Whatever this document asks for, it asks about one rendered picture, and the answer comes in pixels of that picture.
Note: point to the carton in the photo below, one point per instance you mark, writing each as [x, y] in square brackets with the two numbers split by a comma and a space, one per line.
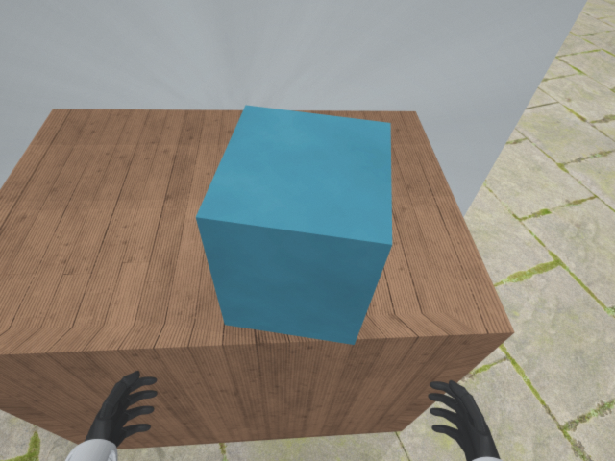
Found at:
[297, 222]

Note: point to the pedestal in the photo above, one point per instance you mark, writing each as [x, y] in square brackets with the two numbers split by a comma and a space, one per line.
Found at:
[103, 273]

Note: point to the robot left hand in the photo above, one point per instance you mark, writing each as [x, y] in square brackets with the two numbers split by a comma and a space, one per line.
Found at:
[109, 421]

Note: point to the robot left forearm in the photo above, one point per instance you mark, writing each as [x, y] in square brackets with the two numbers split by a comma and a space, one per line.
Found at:
[94, 450]

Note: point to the robot right hand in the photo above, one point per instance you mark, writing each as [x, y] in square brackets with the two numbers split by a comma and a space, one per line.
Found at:
[473, 434]

